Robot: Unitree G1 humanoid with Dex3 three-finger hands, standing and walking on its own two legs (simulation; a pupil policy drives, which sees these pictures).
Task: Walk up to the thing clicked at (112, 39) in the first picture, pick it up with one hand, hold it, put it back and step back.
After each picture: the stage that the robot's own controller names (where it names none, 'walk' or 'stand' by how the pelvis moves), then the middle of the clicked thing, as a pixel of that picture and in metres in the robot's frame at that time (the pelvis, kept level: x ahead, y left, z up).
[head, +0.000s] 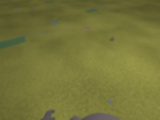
stand; (112, 38) +2.20 -0.48 -0.72
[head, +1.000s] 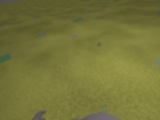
walk; (99, 44) +2.11 +0.04 -0.69
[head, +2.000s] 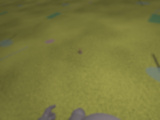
walk; (80, 51) +1.41 +0.43 -0.71
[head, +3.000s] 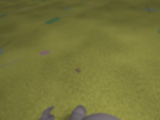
walk; (78, 69) +0.93 +0.35 -0.72
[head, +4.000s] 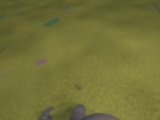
walk; (78, 86) +0.57 +0.28 -0.71
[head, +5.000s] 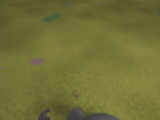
stand; (76, 94) +0.42 +0.22 -0.70
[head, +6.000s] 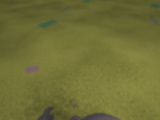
stand; (74, 103) +0.35 +0.22 -0.72
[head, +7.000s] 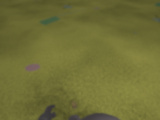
stand; (74, 105) +0.31 +0.20 -0.72
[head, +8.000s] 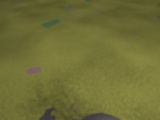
stand; (75, 109) +0.28 +0.19 -0.72
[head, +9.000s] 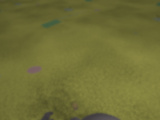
stand; (75, 106) +0.30 +0.21 -0.73
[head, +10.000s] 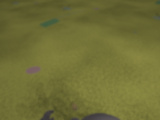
stand; (74, 107) +0.29 +0.22 -0.73
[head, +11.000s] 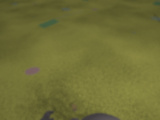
stand; (74, 107) +0.29 +0.22 -0.73
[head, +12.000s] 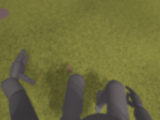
go down; (69, 69) +0.37 +0.21 -0.37
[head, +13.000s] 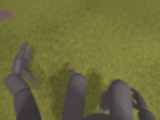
go down; (71, 69) +0.38 +0.22 -0.31
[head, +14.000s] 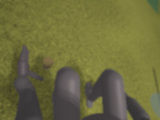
close in; (47, 63) +0.38 +0.24 -0.22
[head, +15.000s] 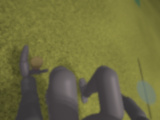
close; (36, 63) +0.37 +0.25 -0.22
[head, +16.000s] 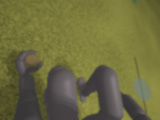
lift; (32, 62) +0.37 +0.26 -0.22
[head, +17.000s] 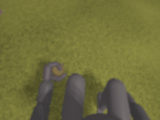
lift; (58, 72) +0.30 +0.26 -0.08
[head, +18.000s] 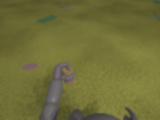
hold; (68, 75) +0.32 +0.18 +0.05
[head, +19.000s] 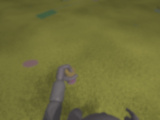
hold; (70, 76) +0.33 +0.17 +0.01
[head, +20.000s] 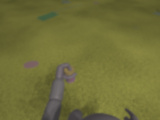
hold; (69, 74) +0.34 +0.18 +0.02
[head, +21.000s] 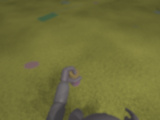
crouch; (74, 78) +0.32 +0.14 +0.01
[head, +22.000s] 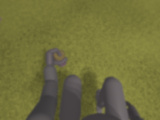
lower; (60, 59) +0.42 +0.22 -0.10
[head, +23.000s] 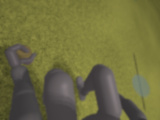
lower; (26, 56) +0.42 +0.28 -0.22
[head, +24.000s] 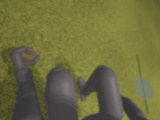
lower; (29, 57) +0.40 +0.28 -0.22
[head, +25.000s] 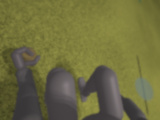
lower; (30, 58) +0.40 +0.28 -0.22
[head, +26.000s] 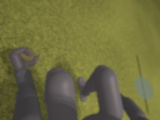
lower; (29, 58) +0.40 +0.28 -0.22
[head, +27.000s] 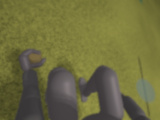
open; (35, 60) +0.39 +0.26 -0.22
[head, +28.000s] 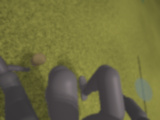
rise; (37, 60) +0.37 +0.24 -0.22
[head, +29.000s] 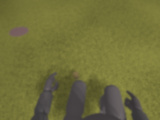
walk; (76, 75) +0.39 +0.19 -0.44
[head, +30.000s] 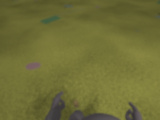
stand; (76, 103) +0.33 +0.18 -0.66
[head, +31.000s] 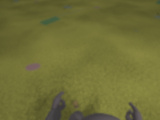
stand; (75, 104) +0.33 +0.19 -0.66
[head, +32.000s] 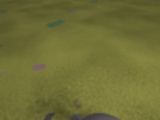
stand; (78, 104) +0.34 +0.17 -0.71
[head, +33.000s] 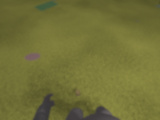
walk; (77, 92) +0.38 +0.14 -0.70
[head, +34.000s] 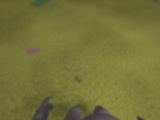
walk; (79, 79) +0.55 +0.15 -0.71
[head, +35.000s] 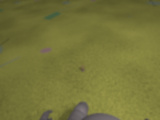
walk; (82, 68) +0.88 +0.28 -0.70
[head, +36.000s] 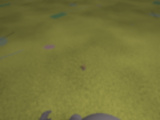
stand; (83, 67) +0.99 +0.19 -0.71
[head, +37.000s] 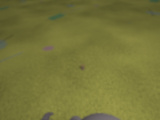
stand; (82, 66) +1.00 +0.22 -0.72
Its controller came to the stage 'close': yes
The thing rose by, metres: 0.72
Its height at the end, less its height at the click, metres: +0.00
